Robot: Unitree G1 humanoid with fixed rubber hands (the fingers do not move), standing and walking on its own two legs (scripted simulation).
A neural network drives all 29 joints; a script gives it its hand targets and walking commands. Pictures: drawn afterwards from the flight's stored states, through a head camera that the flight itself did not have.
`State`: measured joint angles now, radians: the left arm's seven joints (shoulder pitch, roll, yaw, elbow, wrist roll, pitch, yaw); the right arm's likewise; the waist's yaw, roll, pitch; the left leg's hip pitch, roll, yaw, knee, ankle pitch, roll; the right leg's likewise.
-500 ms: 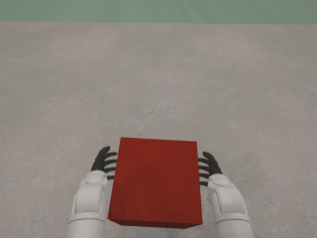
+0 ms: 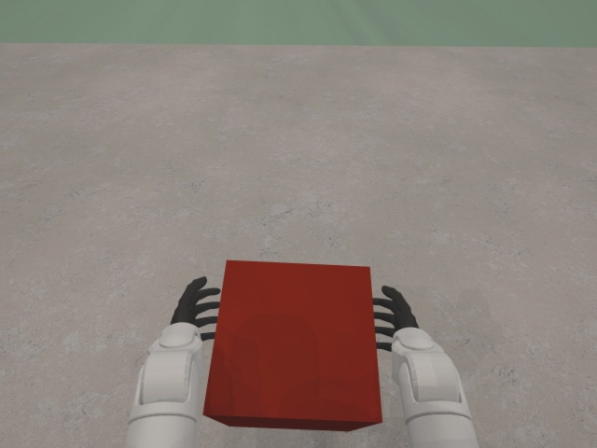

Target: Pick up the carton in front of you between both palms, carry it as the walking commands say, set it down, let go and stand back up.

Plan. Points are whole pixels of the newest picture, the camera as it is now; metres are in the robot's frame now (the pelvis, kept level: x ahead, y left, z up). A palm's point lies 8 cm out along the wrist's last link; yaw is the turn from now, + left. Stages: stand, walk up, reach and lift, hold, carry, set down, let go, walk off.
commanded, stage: carry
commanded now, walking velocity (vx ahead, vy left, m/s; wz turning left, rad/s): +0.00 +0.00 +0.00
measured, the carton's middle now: (293, 353) +0.32 +0.00 -0.07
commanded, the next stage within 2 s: hold in 0.14 s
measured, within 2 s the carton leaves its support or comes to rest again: neither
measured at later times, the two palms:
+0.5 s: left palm (136, 370) +0.23 +0.20 +0.05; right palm (363, 314) +0.31 -0.09 +0.05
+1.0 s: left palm (172, 362) +0.28 +0.18 -0.03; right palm (354, 314) +0.37 -0.10 -0.04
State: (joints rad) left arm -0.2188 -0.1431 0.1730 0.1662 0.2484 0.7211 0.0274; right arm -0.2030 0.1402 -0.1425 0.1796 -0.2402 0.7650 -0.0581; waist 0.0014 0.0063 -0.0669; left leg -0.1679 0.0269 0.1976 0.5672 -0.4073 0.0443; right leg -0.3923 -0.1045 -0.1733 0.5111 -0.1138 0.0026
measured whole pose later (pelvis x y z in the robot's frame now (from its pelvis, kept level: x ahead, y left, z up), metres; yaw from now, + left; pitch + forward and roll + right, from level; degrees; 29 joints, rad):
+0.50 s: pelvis +0.00 -0.03 +0.01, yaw +15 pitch -5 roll -1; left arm -0.23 -0.14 0.23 0.25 0.24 0.64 0.01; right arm -0.23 0.15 -0.15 0.23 -0.27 0.70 -0.05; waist 0.01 0.02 0.01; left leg -0.06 -0.04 -0.11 0.43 -0.28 0.01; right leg -0.16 -0.02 0.11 0.36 -0.12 0.04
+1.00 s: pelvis -0.02 -0.10 -0.02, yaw +18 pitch +8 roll -1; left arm -0.71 -0.14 0.59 0.65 0.52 0.34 -0.06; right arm -0.66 0.24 -0.53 0.58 -0.46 0.40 -0.07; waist 0.02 0.03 0.13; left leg -0.53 -0.01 -0.20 0.73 -0.35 -0.04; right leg -0.62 0.06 0.05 0.66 -0.18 -0.01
